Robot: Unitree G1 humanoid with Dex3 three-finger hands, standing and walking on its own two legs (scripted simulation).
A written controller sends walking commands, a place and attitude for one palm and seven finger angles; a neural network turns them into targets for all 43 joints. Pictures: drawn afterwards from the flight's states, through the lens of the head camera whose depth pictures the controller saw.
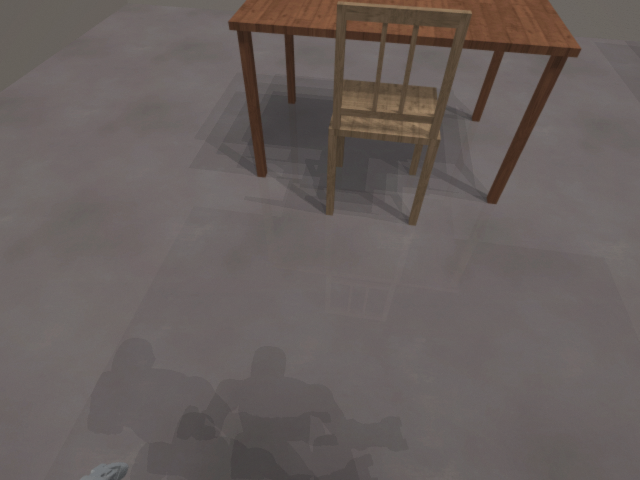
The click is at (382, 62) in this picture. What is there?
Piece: chair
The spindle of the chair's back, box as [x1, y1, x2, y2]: [372, 23, 387, 110]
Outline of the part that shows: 387,23 383,23 372,110 376,109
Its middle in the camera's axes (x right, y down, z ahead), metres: +0.19 -0.54 +1.24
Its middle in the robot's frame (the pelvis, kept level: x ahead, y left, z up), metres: +1.29 -0.13 -0.09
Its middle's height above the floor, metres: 0.68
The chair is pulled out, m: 0.00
